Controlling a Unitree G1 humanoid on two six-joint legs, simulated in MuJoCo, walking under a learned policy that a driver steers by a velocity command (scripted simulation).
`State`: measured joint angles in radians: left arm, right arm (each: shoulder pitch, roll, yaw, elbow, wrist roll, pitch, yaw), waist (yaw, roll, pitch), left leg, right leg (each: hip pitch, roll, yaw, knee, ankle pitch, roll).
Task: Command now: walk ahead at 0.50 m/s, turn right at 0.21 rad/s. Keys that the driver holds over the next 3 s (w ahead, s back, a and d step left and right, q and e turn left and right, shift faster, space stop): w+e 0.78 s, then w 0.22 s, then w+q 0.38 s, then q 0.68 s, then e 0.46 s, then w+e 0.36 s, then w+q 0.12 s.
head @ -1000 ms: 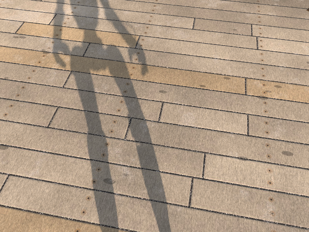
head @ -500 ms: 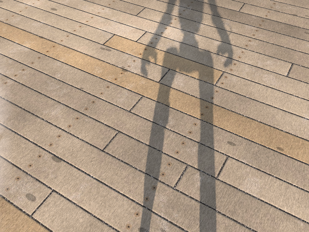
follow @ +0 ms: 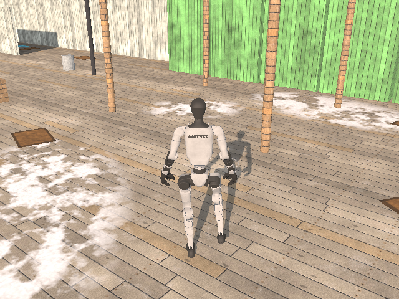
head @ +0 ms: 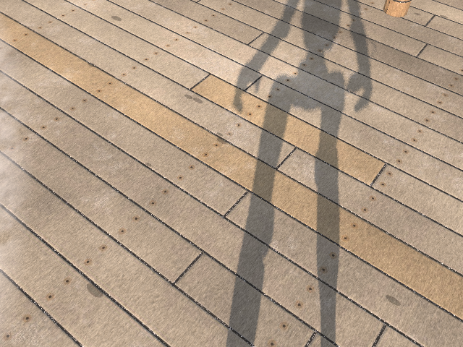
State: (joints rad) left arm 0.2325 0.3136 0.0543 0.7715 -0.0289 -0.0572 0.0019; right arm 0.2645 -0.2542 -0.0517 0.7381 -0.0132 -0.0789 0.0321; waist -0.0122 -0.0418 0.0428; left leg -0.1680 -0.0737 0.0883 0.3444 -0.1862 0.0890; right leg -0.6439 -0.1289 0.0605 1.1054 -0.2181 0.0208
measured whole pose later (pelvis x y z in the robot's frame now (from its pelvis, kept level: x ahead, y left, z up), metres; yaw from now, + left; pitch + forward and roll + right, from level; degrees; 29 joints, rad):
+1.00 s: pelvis +0.56 -0.11 +0.00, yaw -31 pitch +1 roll +1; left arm 0.25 0.30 0.05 0.67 -0.01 -0.04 0.00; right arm 0.30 -0.26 -0.05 0.78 0.00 -0.10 0.02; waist -0.04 -0.05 0.01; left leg -0.22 -0.04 0.01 0.38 -0.19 0.04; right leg -0.54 -0.03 0.07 1.09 -0.33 -0.01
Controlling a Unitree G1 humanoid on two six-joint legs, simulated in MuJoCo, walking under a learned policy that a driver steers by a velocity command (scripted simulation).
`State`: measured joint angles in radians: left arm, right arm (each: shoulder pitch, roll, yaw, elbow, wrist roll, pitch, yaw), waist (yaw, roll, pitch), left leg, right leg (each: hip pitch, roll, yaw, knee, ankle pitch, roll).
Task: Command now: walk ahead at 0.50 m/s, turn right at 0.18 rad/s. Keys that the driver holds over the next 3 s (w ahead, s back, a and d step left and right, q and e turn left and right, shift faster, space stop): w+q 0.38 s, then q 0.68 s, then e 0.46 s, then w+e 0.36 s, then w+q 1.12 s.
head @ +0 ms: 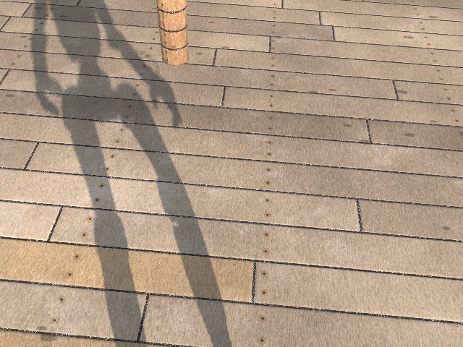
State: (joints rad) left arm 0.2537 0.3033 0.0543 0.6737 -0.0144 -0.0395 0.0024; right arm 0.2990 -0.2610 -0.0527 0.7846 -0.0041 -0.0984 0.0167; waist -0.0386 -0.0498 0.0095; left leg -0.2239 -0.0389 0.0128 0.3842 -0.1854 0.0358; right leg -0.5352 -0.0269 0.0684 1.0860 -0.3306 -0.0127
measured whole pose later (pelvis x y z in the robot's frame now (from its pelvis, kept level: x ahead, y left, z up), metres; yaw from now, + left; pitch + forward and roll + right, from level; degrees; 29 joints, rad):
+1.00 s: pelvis +0.37 +0.02 -0.01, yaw +28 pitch +3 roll -2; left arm 0.09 0.31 0.06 0.73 0.01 0.00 0.03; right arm 0.18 -0.30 -0.07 0.61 0.00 0.03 -0.02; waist -0.03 -0.01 0.06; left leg -0.41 -0.10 -0.11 0.46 -0.09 0.07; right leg -0.55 -0.01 0.11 0.92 -0.36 0.08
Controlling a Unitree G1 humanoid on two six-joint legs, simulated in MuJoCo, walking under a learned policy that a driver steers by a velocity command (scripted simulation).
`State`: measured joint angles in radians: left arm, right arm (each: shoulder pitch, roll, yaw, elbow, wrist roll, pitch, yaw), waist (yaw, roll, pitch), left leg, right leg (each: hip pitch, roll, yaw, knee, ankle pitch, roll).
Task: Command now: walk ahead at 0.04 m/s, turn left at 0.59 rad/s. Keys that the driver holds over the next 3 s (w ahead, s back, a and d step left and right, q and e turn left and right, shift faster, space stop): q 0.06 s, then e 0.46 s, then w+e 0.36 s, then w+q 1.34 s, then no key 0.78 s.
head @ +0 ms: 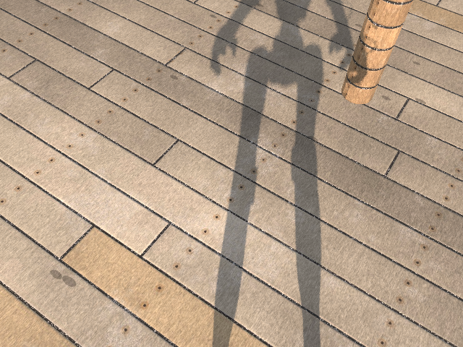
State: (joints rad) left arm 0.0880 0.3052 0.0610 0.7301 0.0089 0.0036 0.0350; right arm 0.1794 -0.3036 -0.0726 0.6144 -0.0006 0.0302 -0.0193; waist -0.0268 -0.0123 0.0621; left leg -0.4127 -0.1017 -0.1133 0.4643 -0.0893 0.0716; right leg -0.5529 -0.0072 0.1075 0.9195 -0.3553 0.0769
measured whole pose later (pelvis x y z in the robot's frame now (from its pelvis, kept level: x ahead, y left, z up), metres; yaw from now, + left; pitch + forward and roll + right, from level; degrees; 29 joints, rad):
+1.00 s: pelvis +0.14 -0.14 +0.00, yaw -17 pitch +2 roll +2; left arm 0.35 0.27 0.04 0.67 0.00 -0.05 -0.03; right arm 0.24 -0.31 -0.07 0.73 0.02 -0.07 0.02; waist 0.01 0.04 -0.02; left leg -0.53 0.07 0.01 1.14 -0.31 0.02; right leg -0.26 0.02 -0.03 0.55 -0.33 -0.07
